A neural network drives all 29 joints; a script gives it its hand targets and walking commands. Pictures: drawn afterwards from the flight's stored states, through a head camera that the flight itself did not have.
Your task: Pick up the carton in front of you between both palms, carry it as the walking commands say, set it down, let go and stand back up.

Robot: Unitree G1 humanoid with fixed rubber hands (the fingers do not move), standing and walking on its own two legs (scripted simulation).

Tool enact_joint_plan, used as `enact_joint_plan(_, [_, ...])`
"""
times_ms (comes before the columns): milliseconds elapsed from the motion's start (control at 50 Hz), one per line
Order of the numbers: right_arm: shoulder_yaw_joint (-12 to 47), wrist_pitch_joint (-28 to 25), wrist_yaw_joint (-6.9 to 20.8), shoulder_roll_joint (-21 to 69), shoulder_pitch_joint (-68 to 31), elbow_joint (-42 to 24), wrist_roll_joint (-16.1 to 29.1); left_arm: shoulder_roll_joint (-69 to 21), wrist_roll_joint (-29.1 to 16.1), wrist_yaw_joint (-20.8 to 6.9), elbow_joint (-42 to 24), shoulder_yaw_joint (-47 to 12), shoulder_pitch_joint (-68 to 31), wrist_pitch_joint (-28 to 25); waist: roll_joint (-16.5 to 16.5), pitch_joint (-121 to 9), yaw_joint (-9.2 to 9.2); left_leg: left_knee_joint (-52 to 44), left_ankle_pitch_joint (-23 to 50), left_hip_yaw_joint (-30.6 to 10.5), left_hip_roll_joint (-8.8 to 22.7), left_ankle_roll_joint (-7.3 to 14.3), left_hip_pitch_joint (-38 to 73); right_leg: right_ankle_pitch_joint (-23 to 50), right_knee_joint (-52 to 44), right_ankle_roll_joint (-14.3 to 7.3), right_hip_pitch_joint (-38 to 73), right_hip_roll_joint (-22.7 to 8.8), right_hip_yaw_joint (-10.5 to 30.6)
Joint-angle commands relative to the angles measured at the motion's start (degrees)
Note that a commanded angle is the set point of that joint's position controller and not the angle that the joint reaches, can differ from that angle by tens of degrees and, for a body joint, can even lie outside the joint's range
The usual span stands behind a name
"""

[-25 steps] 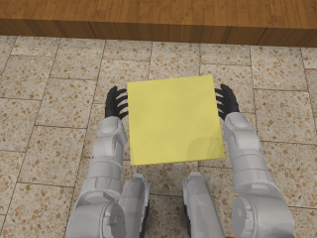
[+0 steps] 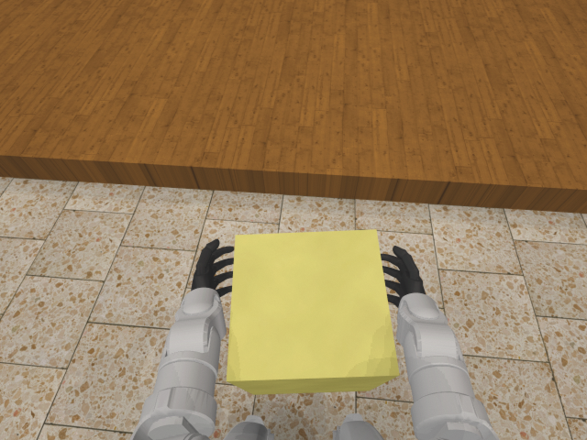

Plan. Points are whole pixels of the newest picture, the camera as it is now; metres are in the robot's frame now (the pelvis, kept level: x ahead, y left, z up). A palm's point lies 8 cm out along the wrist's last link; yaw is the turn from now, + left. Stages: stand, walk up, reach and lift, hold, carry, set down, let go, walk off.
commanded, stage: reach and lift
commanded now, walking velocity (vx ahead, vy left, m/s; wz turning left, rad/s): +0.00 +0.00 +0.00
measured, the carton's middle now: (308, 320) +0.32 -0.01 -0.12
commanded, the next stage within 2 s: hold in 1.36 s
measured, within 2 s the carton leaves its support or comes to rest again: neither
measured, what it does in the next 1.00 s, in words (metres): rises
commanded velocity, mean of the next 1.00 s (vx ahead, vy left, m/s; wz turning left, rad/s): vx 0.00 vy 0.00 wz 0.00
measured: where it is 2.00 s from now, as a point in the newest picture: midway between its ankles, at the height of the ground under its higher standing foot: outside the picture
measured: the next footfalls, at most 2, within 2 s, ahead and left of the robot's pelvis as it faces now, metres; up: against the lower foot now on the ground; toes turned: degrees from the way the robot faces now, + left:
none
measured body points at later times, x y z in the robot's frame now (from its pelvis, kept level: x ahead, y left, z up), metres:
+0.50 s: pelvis +0.01 +0.01 +0.06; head -0.03 +0.01 +0.51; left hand +0.32 +0.15 +0.08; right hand +0.31 -0.15 +0.07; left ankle +0.02 +0.13 -0.67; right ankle +0.04 -0.13 -0.67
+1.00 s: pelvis +0.01 -0.01 +0.07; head -0.01 -0.01 +0.52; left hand +0.33 +0.15 +0.09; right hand +0.32 -0.15 +0.08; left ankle +0.02 +0.13 -0.67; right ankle +0.04 -0.13 -0.67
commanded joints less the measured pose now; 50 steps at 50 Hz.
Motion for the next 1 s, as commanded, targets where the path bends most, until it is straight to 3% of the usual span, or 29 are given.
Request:
enact_joint_plan(0, [35.1, -0.3, 14.1, 60.5, -29.1, -5.9, 9.8, -58.7, -7.8, -16.4, 1.1, -37.1, -24.9, 2.7, -3.2, -26.0, -0.27, -14.4, 21.0, -0.7, -4.0, 0.5, 20.5, 22.9, -13.5, -0.8, 32.2, 4.2, 1.4])
enact_joint_plan(240, [35.8, 9.3, 15.5, 58.6, -21.5, -13.3, 11.0, -59.5, -9.1, -18.0, -5.3, -39.8, -17.1, 12.6, -0.1, -10.6, -1.25, -29.6, 26.0, -1.8, -1.5, -0.2, 38.3, 23.7, -27.9, -1.1, 44.0, 3.2, 0.8])
enact_joint_plan(380, [30.5, 12.3, 16.7, 57.8, -25.3, -11.3, 8.9, -58.4, -6.8, -19.3, -2.9, -34.2, -20.3, 15.4, 0.0, -1.2, -0.64, -33.5, 14.6, -0.9, -0.8, 0.5, 37.7, 13.5, -31.2, -1.6, 44.3, 2.6, 0.1])
enact_joint_plan(480, [30.6, 11.8, 17.7, 59.0, -32.4, -11.7, 8.9, -60.2, -6.6, -20.3, -1.8, -32.4, -25.6, 14.8, -1.1, -2.5, 0.43, -33.7, 10.7, -0.7, -0.3, 1.1, 37.1, 10.9, -30.3, -1.6, 45.3, 2.6, -0.3])
enact_joint_plan(740, [31.1, 12.9, 16.6, 61.2, -32.4, -11.5, 8.3, -57.3, -6.4, -21.4, -2.5, -32.6, -28.6, 15.3, -2.6, -5.6, -0.09, -33.7, 12.7, 0.7, -1.6, 1.4, 39.2, 12.9, -32.2, -0.6, 48.8, 2.3, 0.4])
enact_joint_plan(980, [33.5, 14.8, 15.5, 61.1, -25.9, -16.9, 10.0, -55.1, -7.1, -21.3, -8.7, -34.8, -23.1, 16.8, -2.3, -7.0, -0.14, -34.8, 22.1, 0.6, -2.4, 1.0, 43.0, 24.2, -33.9, 0.2, 53.5, 2.2, 0.7])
